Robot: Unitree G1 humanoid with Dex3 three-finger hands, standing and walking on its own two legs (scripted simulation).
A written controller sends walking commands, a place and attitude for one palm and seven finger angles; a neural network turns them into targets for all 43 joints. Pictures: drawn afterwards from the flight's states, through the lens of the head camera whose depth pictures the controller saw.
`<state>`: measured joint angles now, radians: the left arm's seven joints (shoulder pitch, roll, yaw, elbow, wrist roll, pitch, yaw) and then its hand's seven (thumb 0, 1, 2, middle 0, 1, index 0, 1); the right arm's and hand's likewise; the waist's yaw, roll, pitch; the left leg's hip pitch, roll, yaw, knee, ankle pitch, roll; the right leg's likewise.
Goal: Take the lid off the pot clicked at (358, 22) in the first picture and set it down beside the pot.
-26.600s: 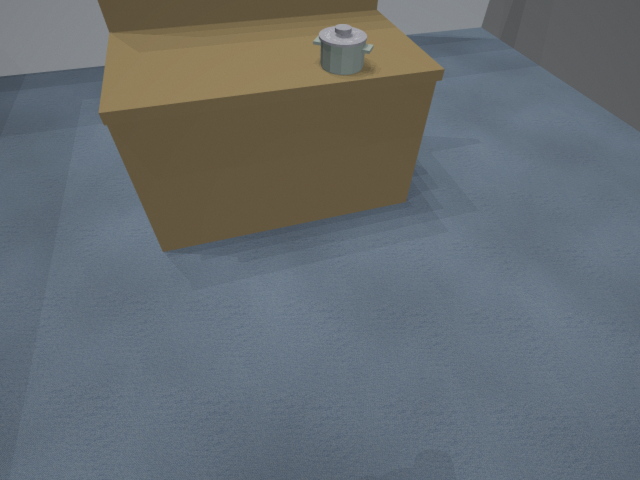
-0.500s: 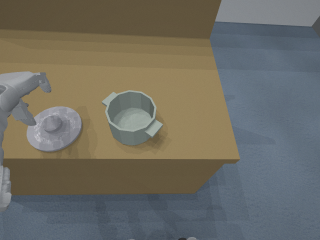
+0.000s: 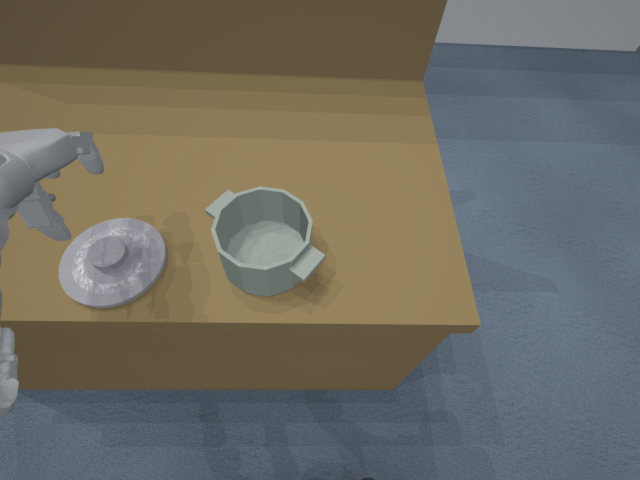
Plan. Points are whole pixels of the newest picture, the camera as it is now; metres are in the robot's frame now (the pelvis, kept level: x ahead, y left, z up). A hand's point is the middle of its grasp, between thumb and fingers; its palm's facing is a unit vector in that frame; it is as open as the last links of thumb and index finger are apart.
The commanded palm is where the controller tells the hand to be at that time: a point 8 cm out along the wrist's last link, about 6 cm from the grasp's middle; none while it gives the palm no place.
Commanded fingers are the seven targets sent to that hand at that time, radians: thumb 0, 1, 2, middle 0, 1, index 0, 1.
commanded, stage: draw the hand back to the body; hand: left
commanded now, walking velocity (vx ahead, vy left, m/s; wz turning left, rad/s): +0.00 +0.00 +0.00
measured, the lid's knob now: (108, 253) +0.45 +0.32 -0.07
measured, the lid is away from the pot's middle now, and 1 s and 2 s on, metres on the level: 0.24 0.24 0.24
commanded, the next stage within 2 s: none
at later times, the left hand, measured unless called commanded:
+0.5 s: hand (53, 225) +0.39 +0.30 +0.09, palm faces -0.22 -0.37 -0.90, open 10.9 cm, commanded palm +0.36 +0.31 +0.15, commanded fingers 0.00 0.10 0.41 -0.28 -0.99 -0.28 -0.99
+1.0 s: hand (60, 227) +0.35 +0.26 +0.14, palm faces +0.45 -0.83 -0.32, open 9.6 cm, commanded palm +0.29 +0.29 +0.16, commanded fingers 0.00 0.56 0.69 -0.23 -0.59 -0.23 -0.59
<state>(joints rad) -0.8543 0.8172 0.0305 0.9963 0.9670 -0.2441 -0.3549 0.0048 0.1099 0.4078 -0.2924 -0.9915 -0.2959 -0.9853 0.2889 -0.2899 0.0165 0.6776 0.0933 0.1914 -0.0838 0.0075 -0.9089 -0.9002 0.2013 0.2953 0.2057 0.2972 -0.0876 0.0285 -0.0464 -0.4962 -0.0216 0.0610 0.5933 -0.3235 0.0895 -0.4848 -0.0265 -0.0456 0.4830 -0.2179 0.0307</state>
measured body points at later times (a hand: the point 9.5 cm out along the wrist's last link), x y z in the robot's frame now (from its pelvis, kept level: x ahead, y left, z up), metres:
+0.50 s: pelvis +0.00 -0.01 +0.01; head +0.05 -0.01 +0.45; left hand +0.39 +0.31 +0.14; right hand +0.12 -0.26 -0.11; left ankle -0.03 +0.05 -0.73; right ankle +0.00 -0.16 -0.73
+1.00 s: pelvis +0.02 -0.04 +0.01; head +0.04 -0.05 +0.46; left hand +0.32 +0.30 +0.16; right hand +0.15 -0.30 -0.09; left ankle -0.03 +0.05 -0.73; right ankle +0.00 -0.16 -0.73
